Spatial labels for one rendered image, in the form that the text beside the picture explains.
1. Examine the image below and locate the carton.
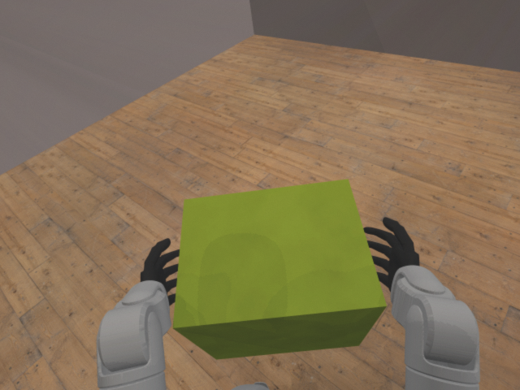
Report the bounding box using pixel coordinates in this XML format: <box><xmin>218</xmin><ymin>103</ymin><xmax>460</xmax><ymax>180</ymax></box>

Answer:
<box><xmin>173</xmin><ymin>179</ymin><xmax>387</xmax><ymax>360</ymax></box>

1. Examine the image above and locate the robot right hand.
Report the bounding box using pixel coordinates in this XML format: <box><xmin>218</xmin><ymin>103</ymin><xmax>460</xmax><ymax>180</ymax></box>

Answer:
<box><xmin>363</xmin><ymin>217</ymin><xmax>419</xmax><ymax>292</ymax></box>

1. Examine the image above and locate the robot left hand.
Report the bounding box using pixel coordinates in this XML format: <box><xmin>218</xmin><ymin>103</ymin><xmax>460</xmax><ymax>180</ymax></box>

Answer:
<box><xmin>141</xmin><ymin>238</ymin><xmax>180</xmax><ymax>306</ymax></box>

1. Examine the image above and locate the left robot forearm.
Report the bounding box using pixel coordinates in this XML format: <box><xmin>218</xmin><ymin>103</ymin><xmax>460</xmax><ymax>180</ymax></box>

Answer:
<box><xmin>97</xmin><ymin>280</ymin><xmax>171</xmax><ymax>390</ymax></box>

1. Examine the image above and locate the right robot forearm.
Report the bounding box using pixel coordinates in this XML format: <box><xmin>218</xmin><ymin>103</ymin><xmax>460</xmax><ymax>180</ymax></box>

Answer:
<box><xmin>391</xmin><ymin>265</ymin><xmax>480</xmax><ymax>390</ymax></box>

